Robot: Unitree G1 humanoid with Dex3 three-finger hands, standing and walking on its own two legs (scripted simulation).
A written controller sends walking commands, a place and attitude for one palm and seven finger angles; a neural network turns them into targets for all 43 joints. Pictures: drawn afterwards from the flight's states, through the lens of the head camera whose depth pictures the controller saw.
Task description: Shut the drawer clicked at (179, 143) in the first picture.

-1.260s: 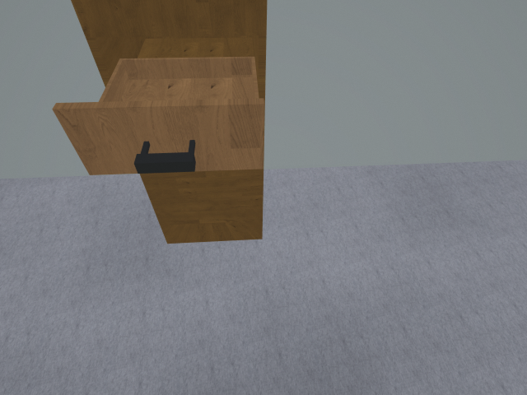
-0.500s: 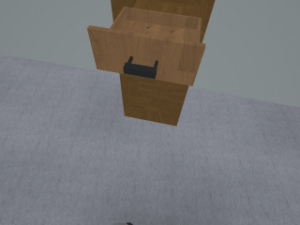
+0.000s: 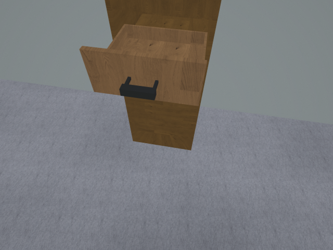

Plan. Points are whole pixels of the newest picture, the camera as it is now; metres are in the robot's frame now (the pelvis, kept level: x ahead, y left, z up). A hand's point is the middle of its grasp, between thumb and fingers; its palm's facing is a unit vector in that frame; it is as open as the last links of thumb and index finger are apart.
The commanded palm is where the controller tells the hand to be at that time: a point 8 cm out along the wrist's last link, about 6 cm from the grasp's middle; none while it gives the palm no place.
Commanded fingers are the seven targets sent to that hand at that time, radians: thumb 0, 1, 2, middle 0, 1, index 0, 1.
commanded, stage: stand and wait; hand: left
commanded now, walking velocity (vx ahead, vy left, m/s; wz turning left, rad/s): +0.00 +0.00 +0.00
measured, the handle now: (140, 86) +0.57 +0.11 +0.06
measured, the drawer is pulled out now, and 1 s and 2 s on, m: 0.30 0.30 0.30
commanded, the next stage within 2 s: look at it before walking up in 0.28 s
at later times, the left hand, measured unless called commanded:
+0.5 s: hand out of the picture +0.10 +0.24 -0.16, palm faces -0.05 -0.95 -0.32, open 7.4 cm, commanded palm none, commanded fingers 0.00 0.90 0.90 -0.20 -0.30 -0.20 -0.30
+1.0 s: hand out of the picture +0.09 +0.26 -0.16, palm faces -0.05 -0.95 -0.32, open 7.4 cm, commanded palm none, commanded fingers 0.00 0.90 0.90 -0.20 -0.30 -0.20 -0.30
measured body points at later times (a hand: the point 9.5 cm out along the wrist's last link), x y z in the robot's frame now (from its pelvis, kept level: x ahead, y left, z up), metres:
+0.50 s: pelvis +0.01 +0.00 +0.00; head +0.03 +0.01 +0.45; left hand +0.10 +0.29 -0.14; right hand +0.07 -0.29 -0.13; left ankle +0.03 +0.15 -0.74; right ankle -0.03 -0.12 -0.74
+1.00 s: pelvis +0.01 +0.02 +0.00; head +0.03 +0.03 +0.45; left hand +0.09 +0.31 -0.14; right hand +0.09 -0.28 -0.12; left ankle +0.03 +0.15 -0.74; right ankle -0.03 -0.12 -0.74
